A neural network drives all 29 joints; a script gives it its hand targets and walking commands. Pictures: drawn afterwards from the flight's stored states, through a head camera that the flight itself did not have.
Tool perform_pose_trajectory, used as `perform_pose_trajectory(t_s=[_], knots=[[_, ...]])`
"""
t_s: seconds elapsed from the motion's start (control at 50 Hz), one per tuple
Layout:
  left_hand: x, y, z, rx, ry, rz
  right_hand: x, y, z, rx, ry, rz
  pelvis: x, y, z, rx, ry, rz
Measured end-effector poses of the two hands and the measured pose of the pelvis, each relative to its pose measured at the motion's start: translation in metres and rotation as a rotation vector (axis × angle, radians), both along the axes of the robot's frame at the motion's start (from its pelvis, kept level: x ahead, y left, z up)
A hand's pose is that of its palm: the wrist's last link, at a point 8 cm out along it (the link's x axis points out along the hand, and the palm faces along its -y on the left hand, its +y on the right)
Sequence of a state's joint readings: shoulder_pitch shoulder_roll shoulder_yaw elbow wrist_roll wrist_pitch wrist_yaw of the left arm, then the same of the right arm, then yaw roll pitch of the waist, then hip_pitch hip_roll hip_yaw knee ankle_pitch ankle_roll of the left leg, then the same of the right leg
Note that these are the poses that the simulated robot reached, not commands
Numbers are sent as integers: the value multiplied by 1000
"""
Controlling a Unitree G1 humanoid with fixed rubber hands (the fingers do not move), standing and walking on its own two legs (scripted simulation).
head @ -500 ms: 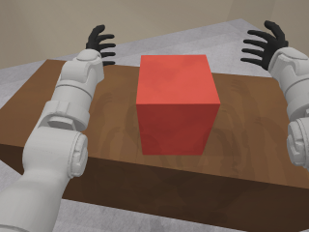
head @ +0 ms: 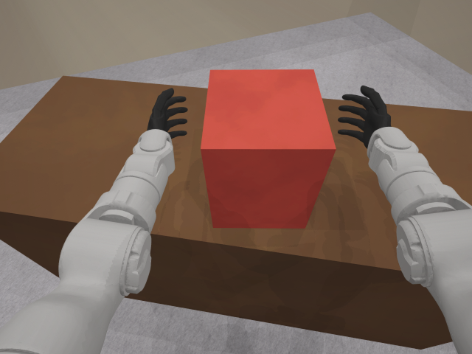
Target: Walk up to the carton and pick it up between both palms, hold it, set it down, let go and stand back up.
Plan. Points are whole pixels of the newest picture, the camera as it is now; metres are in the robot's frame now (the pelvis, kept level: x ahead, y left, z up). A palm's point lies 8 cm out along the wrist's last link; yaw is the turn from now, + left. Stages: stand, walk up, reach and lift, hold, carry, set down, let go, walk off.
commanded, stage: reach and lift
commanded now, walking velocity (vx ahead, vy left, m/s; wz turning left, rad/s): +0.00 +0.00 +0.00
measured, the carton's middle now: (260, 153) +0.50 +0.01 +0.03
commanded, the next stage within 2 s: none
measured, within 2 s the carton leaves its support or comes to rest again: neither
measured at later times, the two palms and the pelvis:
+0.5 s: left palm (166, 139) +0.45 +0.18 +0.11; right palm (360, 134) +0.48 -0.16 +0.12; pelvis +0.00 +0.00 +0.00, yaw +0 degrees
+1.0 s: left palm (180, 136) +0.46 +0.16 +0.12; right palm (348, 133) +0.48 -0.14 +0.12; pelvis +0.00 +0.00 +0.00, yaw -1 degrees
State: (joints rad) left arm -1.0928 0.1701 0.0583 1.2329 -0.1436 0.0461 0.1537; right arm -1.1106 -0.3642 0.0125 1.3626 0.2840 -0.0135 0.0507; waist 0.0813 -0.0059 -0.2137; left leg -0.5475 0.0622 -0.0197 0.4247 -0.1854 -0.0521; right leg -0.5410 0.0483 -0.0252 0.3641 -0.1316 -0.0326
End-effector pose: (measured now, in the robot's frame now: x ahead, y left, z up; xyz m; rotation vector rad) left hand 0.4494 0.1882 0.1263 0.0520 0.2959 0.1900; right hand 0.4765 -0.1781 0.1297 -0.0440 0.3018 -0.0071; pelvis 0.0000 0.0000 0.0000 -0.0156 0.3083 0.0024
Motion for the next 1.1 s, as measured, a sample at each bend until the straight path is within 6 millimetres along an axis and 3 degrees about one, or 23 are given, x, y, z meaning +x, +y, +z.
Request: perform_pose_trajectory(t_s=[0.12, 0.38, 0.62, 1.1], knots=[[0, -2, -11, -10, -22, 4, 5, 1, -1, -6, -43, -4, 3, -2, -3, -1, 27, -5], [-3, 4, -8, -11, -55, 17, 7, 10, -4, 10, -46, 7, -1, -1, -4, 4, 40, -3], [2, -31, -13, -37, -60, -29, 2, 40, -11, 22, -33, 26, -6, -1, -5, 4, 63, -6], [6, -32, -11, -57, -81, 19, 4, 42, -12, 27, -43, -19, 4, -4, 3, 8, -19, -8]])
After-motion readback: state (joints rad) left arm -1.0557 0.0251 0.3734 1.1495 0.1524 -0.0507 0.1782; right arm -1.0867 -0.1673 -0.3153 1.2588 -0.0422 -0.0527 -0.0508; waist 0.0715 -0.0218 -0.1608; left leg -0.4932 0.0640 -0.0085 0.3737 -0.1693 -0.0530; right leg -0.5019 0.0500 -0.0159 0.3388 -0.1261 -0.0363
